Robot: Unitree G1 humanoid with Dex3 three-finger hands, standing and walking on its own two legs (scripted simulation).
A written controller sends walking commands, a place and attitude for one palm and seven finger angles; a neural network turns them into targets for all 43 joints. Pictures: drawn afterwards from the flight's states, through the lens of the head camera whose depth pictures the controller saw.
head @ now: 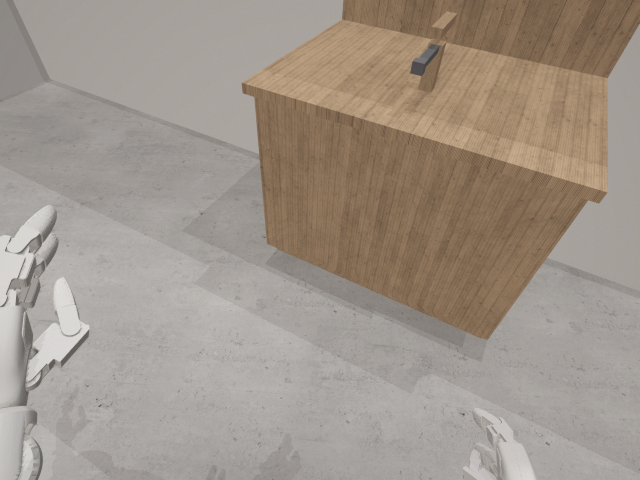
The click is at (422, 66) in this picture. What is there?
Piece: tap's lever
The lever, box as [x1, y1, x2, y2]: [410, 58, 426, 75]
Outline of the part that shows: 415,58 412,62 410,72 421,75 424,72 426,60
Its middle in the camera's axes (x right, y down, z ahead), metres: +0.23 -0.40 +0.89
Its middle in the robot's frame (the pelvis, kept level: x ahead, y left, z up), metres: +0.96 -0.16 +0.11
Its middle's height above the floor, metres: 0.89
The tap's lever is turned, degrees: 0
